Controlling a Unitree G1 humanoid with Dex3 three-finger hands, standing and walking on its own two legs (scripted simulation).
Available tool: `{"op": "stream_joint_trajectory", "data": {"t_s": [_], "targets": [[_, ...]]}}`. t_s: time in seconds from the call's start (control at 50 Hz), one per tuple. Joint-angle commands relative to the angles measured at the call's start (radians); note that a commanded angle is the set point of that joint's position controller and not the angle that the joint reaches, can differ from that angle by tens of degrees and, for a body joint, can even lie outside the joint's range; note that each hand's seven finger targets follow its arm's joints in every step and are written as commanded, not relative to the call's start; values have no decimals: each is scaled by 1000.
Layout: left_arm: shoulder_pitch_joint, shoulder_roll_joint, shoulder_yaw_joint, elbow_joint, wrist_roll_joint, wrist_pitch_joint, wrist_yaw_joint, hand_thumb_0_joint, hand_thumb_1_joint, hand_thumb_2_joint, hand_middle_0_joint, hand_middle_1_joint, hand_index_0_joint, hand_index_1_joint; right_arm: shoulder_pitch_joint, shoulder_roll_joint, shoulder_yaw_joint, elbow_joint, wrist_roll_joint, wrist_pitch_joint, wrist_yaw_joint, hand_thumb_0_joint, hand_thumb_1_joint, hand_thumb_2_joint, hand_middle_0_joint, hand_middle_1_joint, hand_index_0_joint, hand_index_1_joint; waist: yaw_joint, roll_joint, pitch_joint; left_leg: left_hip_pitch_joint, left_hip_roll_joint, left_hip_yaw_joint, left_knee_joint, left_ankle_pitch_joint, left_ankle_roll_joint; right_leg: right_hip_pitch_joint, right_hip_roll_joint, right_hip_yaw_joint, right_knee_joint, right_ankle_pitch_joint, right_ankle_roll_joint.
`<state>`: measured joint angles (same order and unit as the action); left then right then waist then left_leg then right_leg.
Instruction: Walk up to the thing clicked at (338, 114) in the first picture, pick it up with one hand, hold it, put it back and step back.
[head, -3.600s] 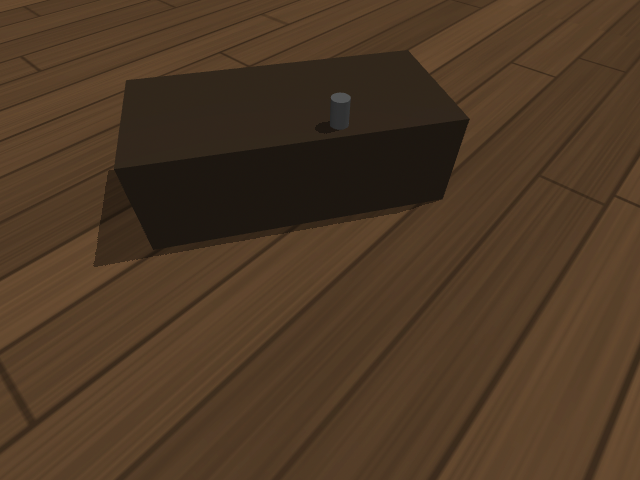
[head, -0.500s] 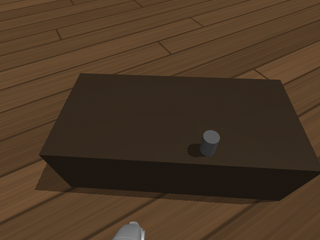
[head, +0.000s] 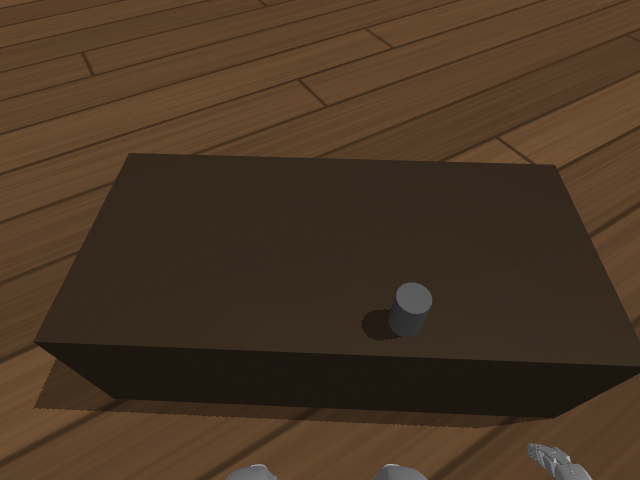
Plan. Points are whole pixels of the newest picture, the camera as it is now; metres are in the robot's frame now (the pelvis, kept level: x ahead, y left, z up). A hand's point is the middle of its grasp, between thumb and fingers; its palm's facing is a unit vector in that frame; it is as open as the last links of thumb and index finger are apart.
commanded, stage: walk up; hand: right
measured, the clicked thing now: (409, 310) +0.47 -0.18 -0.28
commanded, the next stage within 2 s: stand in 1.76 s
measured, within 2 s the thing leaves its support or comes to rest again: neither
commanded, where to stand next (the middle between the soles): +0.09 +0.04 m, yaw +0 degrees
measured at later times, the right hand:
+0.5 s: hand out of the picture +0.05 -0.24 -0.14, palm faces -0.05 +0.93 -0.38, open 7.4 cm
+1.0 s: hand out of the picture +0.10 -0.24 -0.13, palm faces -0.04 +0.94 -0.34, open 7.4 cm
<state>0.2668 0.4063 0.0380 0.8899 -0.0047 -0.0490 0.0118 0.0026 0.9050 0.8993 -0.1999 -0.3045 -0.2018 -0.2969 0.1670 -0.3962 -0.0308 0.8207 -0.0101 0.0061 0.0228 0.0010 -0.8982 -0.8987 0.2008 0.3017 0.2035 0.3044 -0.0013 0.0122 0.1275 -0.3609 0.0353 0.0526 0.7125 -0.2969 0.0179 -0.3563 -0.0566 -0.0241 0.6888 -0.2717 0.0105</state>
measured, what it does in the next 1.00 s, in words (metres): steps on the spot: left foot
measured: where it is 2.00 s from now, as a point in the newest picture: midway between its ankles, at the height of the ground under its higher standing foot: outside the picture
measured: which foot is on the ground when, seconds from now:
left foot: down 0.00-0.02, up 0.04-0.28, down 0.30-1.00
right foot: down 0.00-1.00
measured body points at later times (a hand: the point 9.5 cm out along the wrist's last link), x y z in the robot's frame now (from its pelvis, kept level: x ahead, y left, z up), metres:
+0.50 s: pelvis -0.01 +0.02 +0.00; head +0.00 +0.03 +0.45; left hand +0.05 +0.35 -0.12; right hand +0.05 -0.29 -0.12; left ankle -0.03 +0.16 -0.71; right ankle +0.04 -0.12 -0.72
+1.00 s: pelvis +0.00 +0.02 +0.02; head +0.02 +0.01 +0.47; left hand +0.08 +0.33 -0.10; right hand +0.10 -0.28 -0.11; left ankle -0.03 +0.16 -0.71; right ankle +0.04 -0.12 -0.71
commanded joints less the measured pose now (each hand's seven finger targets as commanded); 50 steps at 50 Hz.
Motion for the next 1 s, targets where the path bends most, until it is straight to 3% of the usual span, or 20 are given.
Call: {"op": "stream_joint_trajectory", "data": {"t_s": [0.0, 0.02, 0.04, 0.1, 0.14, 0.22, 0.24, 0.28, 0.3, 0.32, 0.34, 0.36, 0.4, 0.42, 0.48, 0.52, 0.58, 0.7, 0.76, 0.98], "targets": [[128, 327, 91, -27, 36, -28, 42, 0, 900, 900, -200, -300, -200, -300, -22, -103, -41, -92, 10, 27, -7, 0, -900, -900, 200, 300, 200, 300, 45, -235, -132, -225, -51, -41, 216, -195, 27, 169, -293, 434, -331, 130, -129], [60, 375, 97, -46, 30, -23, 47, 0, 900, 900, -200, -300, -200, -300, -36, -166, -62, -81, -1, 43, -18, 0, -900, -900, 200, 300, 200, 300, 48, -201, -116, -162, -33, -153, 363, -312, 14, 31, -416, 555, -376, 106, -260], [2, 368, 97, -63, 33, -21, 49, 0, 900, 900, -200, -300, -200, -300, -34, -206, -77, -65, -9, 48, -22, 0, -900, -900, 200, 300, 200, 300, 33, -200, -76, -173, 11, -170, 412, -283, 8, 0, -415, 574, -367, 81, -298], [-49, 283, 80, -66, 35, -19, 47, 0, 900, 900, -200, -300, -200, -300, 34, -202, -89, -4, 9, 43, -12, 0, -900, -900, 200, 300, 200, 300, -5, -171, -107, -139, -24, -169, 437, -186, 6, 34, -247, 295, -275, 156, -211], [-37, 272, 79, -64, 41, -17, 40, 0, 900, 900, -200, -300, -200, -300, 52, -197, -85, 10, 7, 41, -8, 0, -900, -900, 200, 300, 200, 300, 13, -186, -157, -107, -34, -144, 358, -176, -7, 81, -196, 244, -247, 56, -183], [-48, 277, 85, -67, 55, 2, 24, 0, 900, 900, -200, -300, -200, -300, 24, -179, -70, 38, 4, 21, -6, 0, -900, -900, 200, 300, 200, 300, 47, -288, -191, -51, -37, -40, 54, -272, -22, 143, -179, 213, -230, -108, -194], [-70, 276, 81, -65, 49, 11, 19, 0, 900, 900, -200, -300, -200, -300, 50, -175, -68, 60, 3, 10, -8, 0, -900, -900, 200, 300, 200, 300, 35, -276, -191, 17, -42, -23, -53, -228, -23, 103, -174, 195, -197, -92, -191], [-73, 233, 59, -56, 27, 27, 12, 0, 900, 900, -200, -300, -200, -300, 103, -179, -72, 111, -11, -9, -19, 0, -900, -900, 200, 300, 200, 300, -3, -170, -182, 197, -62, -15, -265, -31, -12, -20, -135, 135, -58, -31, -128], [-57, 175, 40, -57, 16, 31, 12, 0, 900, 900, -200, -300, -200, -300, 110, -217, -80, 116, -26, -19, -27, 0, -900, -900, 200, 300, 200, 300, -6, -29, -180, 247, 42, -210, -334, -85, 23, -121, -90, 92, 82, -50, -78], [-60, 109, 21, -64, 6, 33, 10, 0, 900, 900, -200, -300, -200, -300, 40, -288, -85, 85, -33, -29, -31, 0, -900, -900, 200, 300, 200, 300, 15, 160, -130, 224, 250, -547, -413, -153, 106, -273, 24, -1, 173, -203, -18], [-124, 219, 54, -35, 15, 32, 22, 0, 900, 900, -200, -300, -200, -300, -4, -347, -90, 83, -11, -28, -26, 0, -900, -900, 200, 300, 200, 300, -18, 132, -87, 20, 322, -596, -412, -215, 215, -149, 0, 57, 193, -320, -21], [-122, 236, 53, -18, 17, 25, 16, 0, 900, 900, -200, -300, -200, -300, -76, -327, -85, 76, -10, -27, -24, 0, -900, -900, 200, 300, 200, 300, 18, 128, -43, -78, 306, -527, -392, -198, 225, -58, -22, 60, 176, -273, -28], [-77, 183, 44, 22, 8, 11, 4, 0, 900, 900, -200, -300, -200, -300, -123, -229, -48, 80, -14, -35, -27, 0, -900, -900, 200, 300, 200, 300, 54, 113, -49, -16, 129, -223, -261, 98, 112, 28, -2, 23, -23, -90, -35], [-49, 178, 43, 41, 3, 6, 4, 0, 900, 900, -200, -300, -200, -300, -103, -214, -43, 88, -8, -40, -27, 0, -900, -900, 200, 300, 200, 300, 57, 132, -79, 4, 98, -177, -210, 217, 72, 88, 4, 10, -96, 60, -36], [-76, 214, 48, 59, 10, -1, 11, 0, 900, 900, -200, -300, -200, -300, -25, -187, -34, 117, 14, -39, -26, 0, -900, -900, 200, 300, 200, 300, 26, 79, -170, 33, 64, -150, -129, 265, 25, 222, -55, 110, -151, 291, -81], [-152, 223, 34, 49, 8, 6, 2, 0, 900, 900, -200, -300, -200, -300, 0, -186, -38, 146, 6, -31, -33, 0, -900, -900, 200, 300, 200, 300, -8, 33, -144, 64, 54, -167, -251, -78, 36, 106, -89, 154, -165, 74, -95], [-169, 192, 17, 76, 9, 18, -11, 0, 900, 900, -200, -300, -200, -300, -85, -223, -42, 152, -2, -32, -29, 0, -900, -900, 200, 300, 200, 300, 14, 64, -72, 31, 105, -232, -345, -227, 58, 69, -17, 78, -183, -81, -53], [-197, 197, 16, 124, 9, -1, -12, 0, 900, 900, -200, -300, -200, -300, -67, -184, -22, 190, 4, -40, -26, 0, -900, -900, 200, 300, 200, 300, 0, -13, -99, 89, 50, -138, -294, -20, 25, 125, -79, 161, -284, 69, -69], [-200, 181, 10, 141, 6, -3, -12, 0, 900, 900, -200, -300, -200, -300, -85, -189, -24, 202, 5, -43, -27, 0, -900, -900, 200, 300, 200, 300, 2, -12, -143, 153, 62, -131, -299, 99, 27, 147, -72, 126, -278, 190, -57], [-232, 163, 8, 176, 6, 4, -9, 0, 900, 900, -200, -300, -200, -300, -107, -181, -25, 241, 6, -38, -28, 0, -900, -900, 200, 300, 200, 300, 4, -38, -211, 227, 74, -111, -338, 227, 17, 231, -77, 99, -290, 298, -45]]}}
